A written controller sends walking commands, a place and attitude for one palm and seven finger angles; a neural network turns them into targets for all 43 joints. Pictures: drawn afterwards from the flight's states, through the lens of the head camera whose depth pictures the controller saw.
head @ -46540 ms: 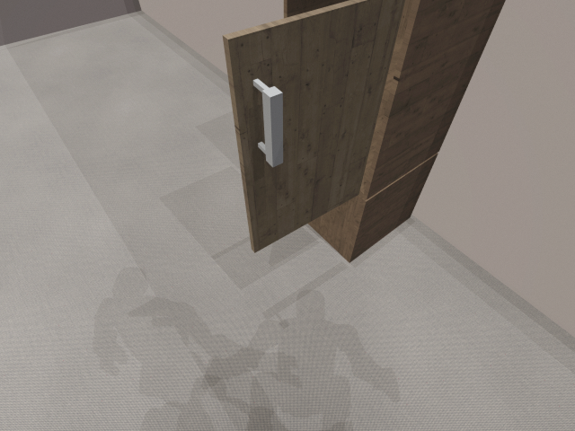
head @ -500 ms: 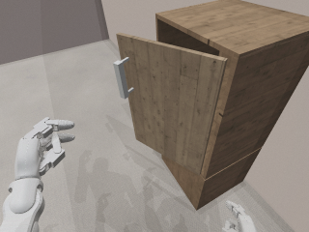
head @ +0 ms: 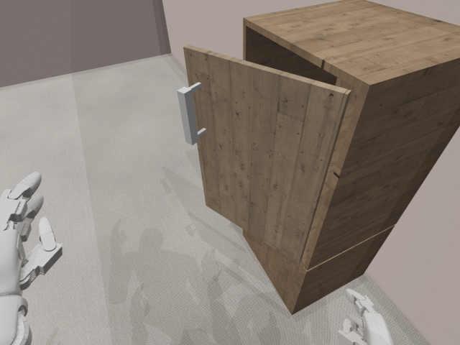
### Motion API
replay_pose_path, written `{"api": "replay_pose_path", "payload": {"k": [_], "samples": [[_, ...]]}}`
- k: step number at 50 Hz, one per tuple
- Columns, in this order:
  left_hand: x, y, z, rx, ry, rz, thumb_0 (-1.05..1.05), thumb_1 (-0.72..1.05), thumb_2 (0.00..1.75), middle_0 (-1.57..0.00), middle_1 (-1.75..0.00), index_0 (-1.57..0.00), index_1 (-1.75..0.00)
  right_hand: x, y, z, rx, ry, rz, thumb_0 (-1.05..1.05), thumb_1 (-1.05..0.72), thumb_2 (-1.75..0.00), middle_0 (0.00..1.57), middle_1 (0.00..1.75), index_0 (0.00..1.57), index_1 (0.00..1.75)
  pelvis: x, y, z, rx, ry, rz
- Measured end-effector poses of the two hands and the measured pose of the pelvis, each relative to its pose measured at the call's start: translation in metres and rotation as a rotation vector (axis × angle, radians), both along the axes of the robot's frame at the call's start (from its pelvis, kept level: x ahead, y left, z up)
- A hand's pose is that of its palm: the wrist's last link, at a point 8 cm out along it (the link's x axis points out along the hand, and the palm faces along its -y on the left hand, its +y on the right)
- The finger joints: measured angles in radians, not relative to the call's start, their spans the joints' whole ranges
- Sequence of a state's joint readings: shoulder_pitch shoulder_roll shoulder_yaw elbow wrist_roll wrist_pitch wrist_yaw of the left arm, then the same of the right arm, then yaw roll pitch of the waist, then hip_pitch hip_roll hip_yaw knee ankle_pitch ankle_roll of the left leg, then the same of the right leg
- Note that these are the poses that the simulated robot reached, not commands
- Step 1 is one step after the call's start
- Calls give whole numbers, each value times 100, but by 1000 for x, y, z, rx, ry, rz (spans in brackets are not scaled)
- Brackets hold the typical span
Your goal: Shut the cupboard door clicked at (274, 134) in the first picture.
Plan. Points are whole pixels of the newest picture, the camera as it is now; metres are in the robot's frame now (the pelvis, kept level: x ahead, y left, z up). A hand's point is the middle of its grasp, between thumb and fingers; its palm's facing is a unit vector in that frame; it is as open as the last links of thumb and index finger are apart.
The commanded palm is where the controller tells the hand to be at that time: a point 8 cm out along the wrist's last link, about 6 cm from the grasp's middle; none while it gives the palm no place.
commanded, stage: draw the hand back to the body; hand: left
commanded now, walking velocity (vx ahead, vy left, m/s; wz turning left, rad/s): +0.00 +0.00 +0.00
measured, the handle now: (194, 113) +0.63 +0.18 +0.09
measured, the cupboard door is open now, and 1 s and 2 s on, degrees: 26 26 26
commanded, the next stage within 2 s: step back with the hand held close in 0.08 s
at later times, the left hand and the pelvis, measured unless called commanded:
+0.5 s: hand (51, 247) +0.19 +0.27 +0.15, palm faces +0.36 -0.79 -0.49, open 7.4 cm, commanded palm +0.13 +0.31 +0.17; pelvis -0.01 +0.02 -0.01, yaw -1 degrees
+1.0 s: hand out of the picture +0.07 +0.30 +0.16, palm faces +0.52 -0.73 -0.44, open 7.4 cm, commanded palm +0.01 +0.33 +0.17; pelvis -0.11 +0.02 -0.03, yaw +4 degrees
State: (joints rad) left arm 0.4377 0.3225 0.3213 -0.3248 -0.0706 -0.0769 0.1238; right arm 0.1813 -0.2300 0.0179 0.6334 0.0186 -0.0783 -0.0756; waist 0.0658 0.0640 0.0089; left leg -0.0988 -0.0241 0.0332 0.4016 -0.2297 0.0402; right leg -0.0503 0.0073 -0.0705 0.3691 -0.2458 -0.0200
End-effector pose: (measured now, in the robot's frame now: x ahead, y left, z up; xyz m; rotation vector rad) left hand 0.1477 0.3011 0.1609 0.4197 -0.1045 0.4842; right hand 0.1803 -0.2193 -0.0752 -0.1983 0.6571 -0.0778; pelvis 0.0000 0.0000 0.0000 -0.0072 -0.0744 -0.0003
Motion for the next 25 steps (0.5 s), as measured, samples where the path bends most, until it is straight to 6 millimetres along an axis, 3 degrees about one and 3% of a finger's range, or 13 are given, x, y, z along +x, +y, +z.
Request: {"api": "replay_pose_path", "payload": {"k": [9, 25], "samples": [[5, 0, 15, 57, -24, -33, 2, 89, 90, -21, -30, -22, -31, -5, 3, -4, 19, 11, -9, 1, -90, -90, 20, 30, 21, 30, 4, 1, 0, -2, -2, -8], [3, 10, 10, 136, 43, -117, 2, 89, 90, -21, -30, -22, -31, -36, -14, -11, -46, 109, -134, 1, -90, -90, 20, 30, 21, 30, -13, 17, -8, -9, 83, -19]]}}
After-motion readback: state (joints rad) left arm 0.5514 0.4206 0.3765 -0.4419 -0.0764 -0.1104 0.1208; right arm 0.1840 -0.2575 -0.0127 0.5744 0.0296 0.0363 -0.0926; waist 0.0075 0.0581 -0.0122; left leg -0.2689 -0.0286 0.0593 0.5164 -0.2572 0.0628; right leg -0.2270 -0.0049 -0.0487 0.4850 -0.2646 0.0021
